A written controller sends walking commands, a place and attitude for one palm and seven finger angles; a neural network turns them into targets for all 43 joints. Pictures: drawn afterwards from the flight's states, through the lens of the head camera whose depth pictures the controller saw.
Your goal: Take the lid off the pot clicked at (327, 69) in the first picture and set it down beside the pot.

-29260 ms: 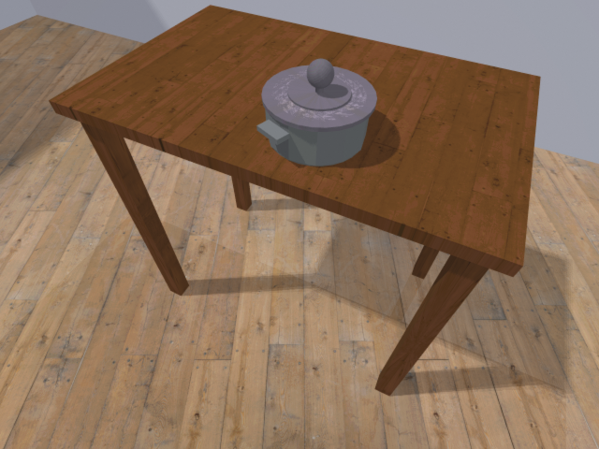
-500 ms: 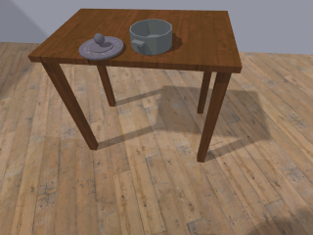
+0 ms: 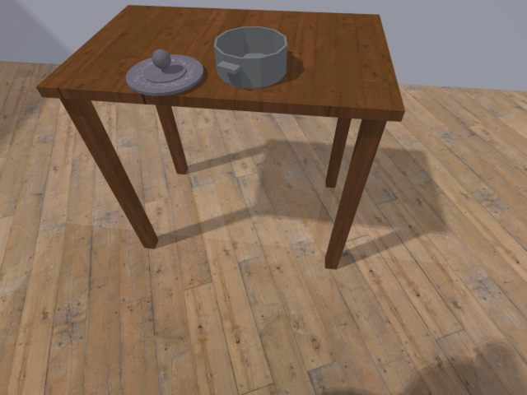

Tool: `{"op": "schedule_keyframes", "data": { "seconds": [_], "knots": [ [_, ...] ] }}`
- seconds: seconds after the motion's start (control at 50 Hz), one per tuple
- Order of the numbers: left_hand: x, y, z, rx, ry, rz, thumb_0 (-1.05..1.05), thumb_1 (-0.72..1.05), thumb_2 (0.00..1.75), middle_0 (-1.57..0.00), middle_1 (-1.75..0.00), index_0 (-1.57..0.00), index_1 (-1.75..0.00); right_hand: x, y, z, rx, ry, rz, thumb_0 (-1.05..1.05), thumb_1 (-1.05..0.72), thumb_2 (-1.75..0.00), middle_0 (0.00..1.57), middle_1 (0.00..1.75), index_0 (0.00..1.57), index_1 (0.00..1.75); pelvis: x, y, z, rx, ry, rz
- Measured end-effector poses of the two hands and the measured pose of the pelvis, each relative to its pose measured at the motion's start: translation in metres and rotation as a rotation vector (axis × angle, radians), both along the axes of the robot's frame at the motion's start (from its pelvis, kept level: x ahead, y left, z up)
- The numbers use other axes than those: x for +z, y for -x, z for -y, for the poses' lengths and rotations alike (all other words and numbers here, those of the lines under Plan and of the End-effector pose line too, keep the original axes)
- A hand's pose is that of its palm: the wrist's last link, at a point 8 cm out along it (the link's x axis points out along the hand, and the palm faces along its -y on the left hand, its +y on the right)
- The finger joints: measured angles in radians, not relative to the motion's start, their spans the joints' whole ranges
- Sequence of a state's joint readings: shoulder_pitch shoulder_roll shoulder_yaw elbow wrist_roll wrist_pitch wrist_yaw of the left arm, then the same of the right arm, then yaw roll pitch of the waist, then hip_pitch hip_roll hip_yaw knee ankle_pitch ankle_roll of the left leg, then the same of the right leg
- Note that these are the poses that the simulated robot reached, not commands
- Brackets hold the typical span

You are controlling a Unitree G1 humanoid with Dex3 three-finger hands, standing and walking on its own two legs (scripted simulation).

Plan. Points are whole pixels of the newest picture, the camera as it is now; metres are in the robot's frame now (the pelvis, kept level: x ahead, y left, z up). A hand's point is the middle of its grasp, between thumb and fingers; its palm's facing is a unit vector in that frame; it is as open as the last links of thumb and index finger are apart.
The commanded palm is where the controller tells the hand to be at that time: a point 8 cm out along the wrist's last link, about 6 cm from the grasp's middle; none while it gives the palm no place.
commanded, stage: let the arm hang, fingers relaxed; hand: left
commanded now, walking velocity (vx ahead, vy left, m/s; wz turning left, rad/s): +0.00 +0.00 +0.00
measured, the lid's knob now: (161, 59) +0.84 +0.29 +0.10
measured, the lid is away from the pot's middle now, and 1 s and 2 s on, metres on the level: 0.23 0.23 0.23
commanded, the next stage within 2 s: look to check the result in 0.88 s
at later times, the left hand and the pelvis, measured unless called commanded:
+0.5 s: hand out of the picture +0.00 +0.15 -0.17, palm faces +0.02 -0.98 -0.21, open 7.4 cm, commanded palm none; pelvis +0.00 -0.01 +0.00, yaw +0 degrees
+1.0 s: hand out of the picture +0.00 +0.15 -0.17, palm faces +0.02 -0.98 -0.20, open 7.3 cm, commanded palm none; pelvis +0.01 -0.02 +0.00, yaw +0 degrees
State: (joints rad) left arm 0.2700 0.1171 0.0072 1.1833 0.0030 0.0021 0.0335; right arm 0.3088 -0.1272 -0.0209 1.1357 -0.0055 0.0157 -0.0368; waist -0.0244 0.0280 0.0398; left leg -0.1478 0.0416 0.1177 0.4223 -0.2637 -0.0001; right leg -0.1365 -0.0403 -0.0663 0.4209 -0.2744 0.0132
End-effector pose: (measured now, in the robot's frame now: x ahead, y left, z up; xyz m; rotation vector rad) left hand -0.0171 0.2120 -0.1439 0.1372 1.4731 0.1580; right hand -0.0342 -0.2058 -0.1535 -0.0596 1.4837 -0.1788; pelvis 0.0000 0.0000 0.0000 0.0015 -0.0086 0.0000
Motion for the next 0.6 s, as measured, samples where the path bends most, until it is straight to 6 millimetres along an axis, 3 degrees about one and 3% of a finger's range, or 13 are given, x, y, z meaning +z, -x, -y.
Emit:
{"op": "schedule_keyframes", "data": {
  "seconds": [0.6],
  "knots": [
    [0.002,-0.013,0.011,-0.007,-0.019,0.027,0.01,0.92,0.89,-0.20,-0.30,-0.19,-0.30,-0.001,-0.006,0.014,-0.008,-0.004,0.001,0.00,-0.91,-0.90,0.20,0.30,0.20,0.30,0.000,-0.005,0.016,-0.001,-0.001,-0.003]
  ]
}}
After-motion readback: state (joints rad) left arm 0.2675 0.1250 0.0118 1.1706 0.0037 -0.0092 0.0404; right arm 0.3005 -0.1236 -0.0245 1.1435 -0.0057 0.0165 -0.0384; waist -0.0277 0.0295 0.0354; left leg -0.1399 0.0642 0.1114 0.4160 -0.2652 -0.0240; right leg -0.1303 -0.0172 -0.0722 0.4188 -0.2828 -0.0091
